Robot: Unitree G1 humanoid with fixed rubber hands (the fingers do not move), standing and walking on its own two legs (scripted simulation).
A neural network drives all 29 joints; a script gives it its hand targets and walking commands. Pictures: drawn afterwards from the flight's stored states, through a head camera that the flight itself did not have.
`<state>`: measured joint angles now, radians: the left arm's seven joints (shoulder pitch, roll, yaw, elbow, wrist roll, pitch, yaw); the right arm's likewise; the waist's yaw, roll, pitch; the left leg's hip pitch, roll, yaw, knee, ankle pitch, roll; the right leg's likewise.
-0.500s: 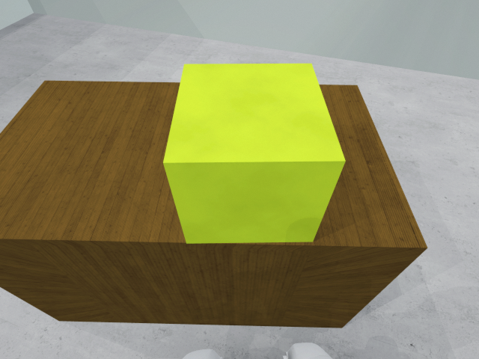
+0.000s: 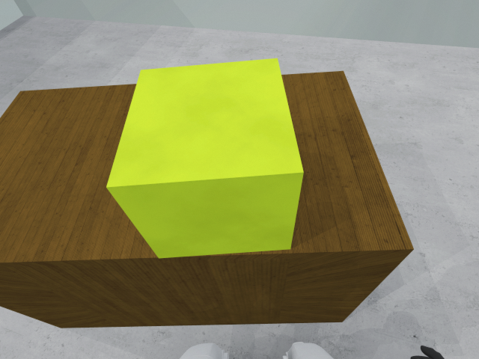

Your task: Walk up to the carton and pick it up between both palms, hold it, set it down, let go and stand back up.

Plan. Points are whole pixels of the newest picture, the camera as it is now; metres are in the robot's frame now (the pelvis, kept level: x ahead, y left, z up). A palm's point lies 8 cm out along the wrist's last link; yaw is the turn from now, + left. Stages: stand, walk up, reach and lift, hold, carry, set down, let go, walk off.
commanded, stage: walk up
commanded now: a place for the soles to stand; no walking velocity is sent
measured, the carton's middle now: (216, 160) +0.45 +0.07 +0.04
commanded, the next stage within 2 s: none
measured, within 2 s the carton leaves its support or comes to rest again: neither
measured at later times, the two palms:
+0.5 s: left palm out of the picture +0.09 +0.32 -0.11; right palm out of the picture +0.08 -0.30 -0.11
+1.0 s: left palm out of the picture +0.13 +0.32 -0.12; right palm out of the picture +0.11 -0.29 -0.10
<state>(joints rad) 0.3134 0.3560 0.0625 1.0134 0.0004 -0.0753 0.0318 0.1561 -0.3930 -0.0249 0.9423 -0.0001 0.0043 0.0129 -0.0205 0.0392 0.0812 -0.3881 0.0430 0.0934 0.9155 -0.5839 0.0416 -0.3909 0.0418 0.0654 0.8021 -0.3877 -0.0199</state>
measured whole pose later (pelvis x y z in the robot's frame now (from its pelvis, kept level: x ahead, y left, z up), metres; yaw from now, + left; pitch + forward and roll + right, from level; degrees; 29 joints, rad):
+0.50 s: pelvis +0.02 +0.01 +0.00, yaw -1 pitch -4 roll -1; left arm 0.21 0.36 0.06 1.00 0.00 -0.08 0.03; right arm 0.19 -0.39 -0.02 0.94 0.00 -0.01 0.01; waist -0.02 0.03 0.12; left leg -0.29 0.07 0.10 0.85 -0.50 0.03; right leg -0.35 0.04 0.07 0.77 -0.34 0.00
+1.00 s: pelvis +0.03 +0.02 +0.00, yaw -1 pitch -3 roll -2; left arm 0.14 0.36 0.06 1.00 0.00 -0.05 0.03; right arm 0.13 -0.39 -0.02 0.94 0.00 0.00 0.01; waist -0.02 0.01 0.13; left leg -0.30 0.05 0.08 0.83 -0.47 0.03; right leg -0.34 0.04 0.07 0.77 -0.38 0.02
